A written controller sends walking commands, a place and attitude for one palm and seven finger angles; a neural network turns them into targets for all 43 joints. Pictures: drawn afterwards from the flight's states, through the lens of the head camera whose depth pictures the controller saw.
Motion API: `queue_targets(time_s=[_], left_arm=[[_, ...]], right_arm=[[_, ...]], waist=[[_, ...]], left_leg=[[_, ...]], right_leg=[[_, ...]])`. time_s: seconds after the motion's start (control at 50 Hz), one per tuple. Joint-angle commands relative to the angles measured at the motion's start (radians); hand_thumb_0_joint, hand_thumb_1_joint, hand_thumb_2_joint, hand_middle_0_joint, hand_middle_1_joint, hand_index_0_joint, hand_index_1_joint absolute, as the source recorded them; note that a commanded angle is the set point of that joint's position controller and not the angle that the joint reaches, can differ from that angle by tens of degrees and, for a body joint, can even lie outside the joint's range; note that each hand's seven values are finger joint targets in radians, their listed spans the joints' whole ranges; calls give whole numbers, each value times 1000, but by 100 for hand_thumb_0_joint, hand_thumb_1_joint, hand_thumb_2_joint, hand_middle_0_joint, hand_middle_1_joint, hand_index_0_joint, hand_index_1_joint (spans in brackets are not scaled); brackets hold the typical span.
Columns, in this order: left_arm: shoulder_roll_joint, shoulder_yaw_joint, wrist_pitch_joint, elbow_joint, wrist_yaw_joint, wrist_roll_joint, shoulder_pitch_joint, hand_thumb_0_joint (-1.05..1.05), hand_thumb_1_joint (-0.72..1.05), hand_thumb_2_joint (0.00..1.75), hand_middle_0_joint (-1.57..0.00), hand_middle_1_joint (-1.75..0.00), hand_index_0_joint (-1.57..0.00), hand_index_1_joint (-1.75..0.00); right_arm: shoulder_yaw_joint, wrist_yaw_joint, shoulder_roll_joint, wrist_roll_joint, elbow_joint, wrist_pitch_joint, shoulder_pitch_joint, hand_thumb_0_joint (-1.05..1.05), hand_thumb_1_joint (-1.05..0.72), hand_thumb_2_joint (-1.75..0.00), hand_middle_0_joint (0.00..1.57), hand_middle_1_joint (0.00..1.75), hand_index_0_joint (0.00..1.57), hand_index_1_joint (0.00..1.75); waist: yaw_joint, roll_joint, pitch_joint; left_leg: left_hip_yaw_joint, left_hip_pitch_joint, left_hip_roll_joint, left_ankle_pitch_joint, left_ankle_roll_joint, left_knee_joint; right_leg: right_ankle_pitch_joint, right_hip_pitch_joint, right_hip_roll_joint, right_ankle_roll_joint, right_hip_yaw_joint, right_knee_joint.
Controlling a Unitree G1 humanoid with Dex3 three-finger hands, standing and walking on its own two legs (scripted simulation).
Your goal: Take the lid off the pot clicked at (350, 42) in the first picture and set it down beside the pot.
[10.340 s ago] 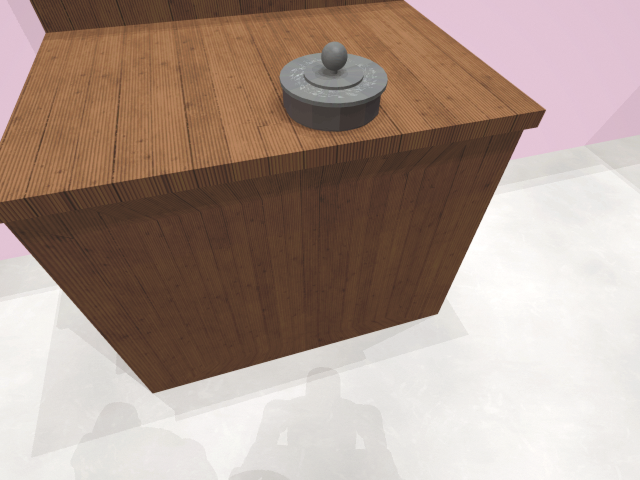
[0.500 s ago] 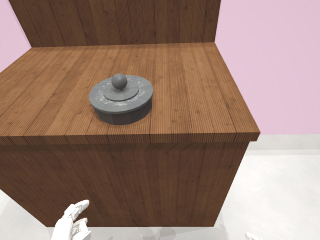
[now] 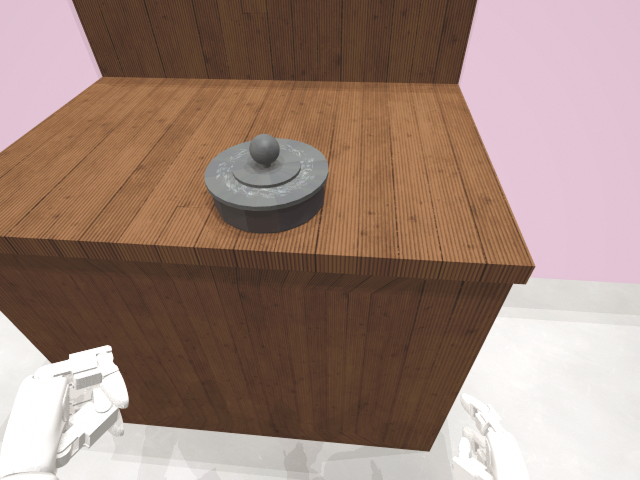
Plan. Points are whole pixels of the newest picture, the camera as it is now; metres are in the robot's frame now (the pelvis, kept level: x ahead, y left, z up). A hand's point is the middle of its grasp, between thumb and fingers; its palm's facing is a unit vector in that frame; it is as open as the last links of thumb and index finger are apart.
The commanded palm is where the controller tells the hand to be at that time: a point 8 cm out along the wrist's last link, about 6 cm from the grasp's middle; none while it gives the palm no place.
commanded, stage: raise the hand higher, near the body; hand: left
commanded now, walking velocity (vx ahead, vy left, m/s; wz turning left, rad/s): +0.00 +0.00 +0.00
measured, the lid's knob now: (264, 149) +0.54 +0.17 +0.17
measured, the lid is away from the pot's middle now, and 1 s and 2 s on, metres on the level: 0.00 0.00 0.00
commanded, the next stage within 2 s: reach forward and open the fingers in 0.80 s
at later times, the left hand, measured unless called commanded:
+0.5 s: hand (81, 352) +0.17 +0.25 +0.16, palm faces +0.38 -0.83 -0.40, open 3.1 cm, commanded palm +0.11 +0.28 +0.19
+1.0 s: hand (60, 287) +0.19 +0.26 +0.22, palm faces +0.51 -0.62 -0.60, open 3.1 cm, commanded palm +0.13 +0.29 +0.24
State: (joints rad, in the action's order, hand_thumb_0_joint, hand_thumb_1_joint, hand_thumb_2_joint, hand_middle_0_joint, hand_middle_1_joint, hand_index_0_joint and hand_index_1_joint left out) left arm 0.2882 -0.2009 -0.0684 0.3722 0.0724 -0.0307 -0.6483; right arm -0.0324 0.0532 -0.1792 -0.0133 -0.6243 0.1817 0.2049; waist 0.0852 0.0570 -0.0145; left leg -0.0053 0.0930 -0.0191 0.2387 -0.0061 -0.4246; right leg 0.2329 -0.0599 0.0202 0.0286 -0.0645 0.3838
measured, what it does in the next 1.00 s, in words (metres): stands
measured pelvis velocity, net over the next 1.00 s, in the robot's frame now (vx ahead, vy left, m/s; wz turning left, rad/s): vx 0.00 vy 0.02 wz -0.02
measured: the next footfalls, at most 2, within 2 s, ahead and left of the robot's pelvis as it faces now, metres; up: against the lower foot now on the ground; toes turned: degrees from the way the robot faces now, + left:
none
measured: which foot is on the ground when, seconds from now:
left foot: down 0.00-1.00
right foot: down 0.00-1.00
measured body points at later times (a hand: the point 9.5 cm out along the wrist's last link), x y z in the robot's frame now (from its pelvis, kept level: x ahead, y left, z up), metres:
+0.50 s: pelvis +0.00 +0.02 +0.00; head -0.03 +0.00 +0.45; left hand +0.14 +0.29 +0.19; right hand +0.20 -0.20 -0.06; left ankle +0.00 +0.12 -0.74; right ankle -0.01 -0.10 -0.74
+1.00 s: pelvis +0.00 +0.02 +0.00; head -0.02 +0.01 +0.45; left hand +0.16 +0.29 +0.25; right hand +0.20 -0.18 -0.08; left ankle +0.00 +0.12 -0.74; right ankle -0.01 -0.10 -0.74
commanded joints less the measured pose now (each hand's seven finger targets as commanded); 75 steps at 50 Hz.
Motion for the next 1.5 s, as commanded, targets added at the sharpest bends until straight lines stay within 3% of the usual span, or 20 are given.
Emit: queue_targets(time_s=[0.0, 0.04, 0.1, 0.24, 0.32, 0.44, 0.5, 0.64, 0.72, 0.88, 0.9, 0.94, 0.98, 1.04, 1.1, 1.18, 1.26, 1.36, 1.44, 1.48], left_arm=[[160, -129, -83, 306, 14, -2, 10, 0, 90, 90, -130, -150, -130, -150], [178, -173, -81, 265, 20, 0, -43, 0, 90, 90, -130, -150, -130, -150], [152, -153, -94, 253, 12, -2, -41, 0, 90, 90, -130, -150, -130, -150], [221, -221, -129, 355, 42, -1, 30, 0, 90, 90, -130, -150, -130, -150], [158, -165, -132, 346, 30, -6, 68, 0, 90, 90, -130, -150, -130, -150], [220, -238, -136, 362, 35, -16, 141, 0, 90, 90, -130, -150, -130, -150], [180, -200, -143, 390, 30, -15, 172, 0, 90, 90, -130, -150, -130, -150], [216, -259, -132, 386, 26, -28, 208, 0, 90, 90, -130, -150, -130, -150], [194, -225, -141, 426, 23, -25, 295, 0, 90, 90, -130, -150, -130, -150], [231, -289, -154, 407, 30, -36, 347, 0, 90, 90, -130, -150, -130, -150], [371, -235, -32, 411, 65, 305, 330, 0, 88, 92, -130, -146, -130, -146], [305, -203, 53, 516, 84, 308, 413, 0, 83, 96, -129, -139, -129, -139], [362, -217, 120, 500, 103, 439, 354, 0, 79, 100, -128, -132, -128, -132], [441, -246, 219, 487, 93, 544, 355, 0, 72, 107, -126, -122, -126, -122], [446, -168, 253, 383, 55, 649, 502, 0, 64, 113, -125, -111, -125, -111], [474, -108, 279, 330, -17, 718, 610, 0, 52, 122, -122, -97, -122, -97], [567, -125, 301, 318, -88, 747, 755, 0, 39, 130, -119, -83, -119, -83], [584, -74, 326, 130, -188, 774, 891, 0, 21, 140, -115, -65, -115, -65], [600, -61, 330, 143, -259, 779, 927, 0, 6, 149, -111, -51, -111, -51], [646, -73, 320, 110, -290, 790, 972, 0, -1, 153, -109, -44, -109, -44]], right_arm=[[45, 13, -113, 3, 186, 84, -172, 0, -90, -90, 20, 30, 20, 30], [54, 11, -115, 2, 171, 87, -182, 0, -90, -90, 20, 30, 20, 30], [59, 12, -114, 7, 165, 82, -179, 0, -90, -90, 20, 30, 20, 30], [62, 26, -126, 3, 155, 113, -168, 0, -90, -90, 20, 30, 20, 30], [57, 20, -125, 4, 146, 105, -161, 0, -90, -90, 20, 30, 20, 30], [56, 19, -133, 0, 146, 98, -164, 0, -90, -90, 20, 30, 20, 30], [46, 13, -126, -3, 146, 99, -158, 0, -90, -90, 20, 30, 20, 30], [47, 3, -131, -5, 146, 80, -167, 0, -90, -90, 20, 30, 20, 30], [36, -1, -129, -5, 140, 78, -164, 0, -90, -90, 20, 30, 20, 30], [39, -2, -127, -4, 127, 73, -170, 0, -90, -90, 20, 30, 20, 30], [23, -17, -190, -24, 150, 1, -219, 0, -90, -90, 20, 30, 20, 30], [28, -41, -161, -3, 209, -47, -262, 0, -90, -90, 20, 30, 20, 30], [42, -48, -169, -6, 209, -82, -249, 0, -90, -90, 20, 30, 20, 30], [36, -57, -179, 14, 240, -146, -303, 0, -90, -90, 20, 30, 20, 30], [39, -51, -181, 25, 213, -182, -311, 0, -90, -90, 20, 30, 20, 30], [37, -45, -180, 43, 198, -183, -337, 0, -90, -90, 20, 30, 20, 30], [20, -36, -177, 46, 183, -180, -366, 0, -90, -90, 20, 30, 20, 30], [4, -25, -178, 56, 159, -189, -372, 0, -90, -90, 20, 30, 20, 30], [-2, -34, -173, 63, 190, -179, -399, 0, -90, -90, 20, 30, 20, 30], [2, -31, -183, 52, 172, -183, -374, 0, -90, -90, 20, 30, 20, 30]], waist=[[7, 6, 16], [17, -23, 7], [8, -74, -29], [13, -9, 34], [-2, 4, -10], [8, 6, -6], [3, 46, 8], [10, -8, 21], [1, 52, 17], [8, 11, 28], [33, 74, 42], [28, 128, 48], [55, 144, 92], [60, 20, 172], [26, -65, 142], [28, -24, 185], [36, -6, 242], [13, -5, 110], [25, 44, 163], [24, 20, 190]], left_leg=[[16, -22, 21, -167, 30, 62], [18, -18, 20, -173, 26, 65], [23, -8, 16, -144, 30, 72], [24, -56, 18, -132, 28, 75], [24, -45, 18, -137, 27, 82], [21, -55, 17, -140, 24, 89], [14, -56, 16, -165, 22, 87], [10, -52, 10, -209, 17, 83], [-2, -49, 7, -204, 14, 83], [-4, -46, 2, -183, 11, 91], [24, 101, 21, -197, -6, 87], [28, 123, 21, -221, -9, 73], [32, 117, 18, -202, -6, 63], [39, 107, 29, -241, 6, 21], [30, 106, 38, -179, 20, 23], [18, 54, 48, -194, 27, 26], [7, 28, 56, -228, 29, 34], [13, 60, 54, -171, 27, 66], [10, 36, 56, -203, 26, 59], [20, 43, 60, -212, 31, 60]], right_leg=[[-104, -56, -13, -24, 35, -94], [-101, -58, -4, -25, 37, -105], [-64, -76, -9, -29, 39, -113], [-45, -65, -5, -27, 51, -133], [-62, -72, -8, -25, 47, -125], [-78, -64, 0, -21, 51, -134], [-111, -45, -4, -17, 46, -108], [-165, -28, 4, -16, 40, -97], [-151, -31, -4, -11, 38, -82], [-131, -29, -5, -8, 36, -80], [-136, -38, -12, -11, -1, 12], [-118, -44, -15, 1, -17, 40], [-93, -48, -16, 4, -9, 50], [-142, -30, -5, 1, 15, 59], [-78, -91, -14, -8, 18, 41], [-100, -79, -17, -14, 22, 32], [-144, -18, -21, -15, 32, 26], [-82, -64, -15, -17, 30, -20], [-127, -36, -6, -16, 45, -17], [-133, -12, -17, -19, 46, -15]])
